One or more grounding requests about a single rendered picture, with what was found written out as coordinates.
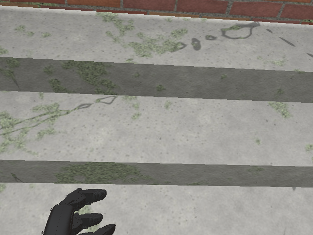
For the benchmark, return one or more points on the left robot hand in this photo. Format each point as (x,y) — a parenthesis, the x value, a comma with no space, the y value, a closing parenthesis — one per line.
(63,221)

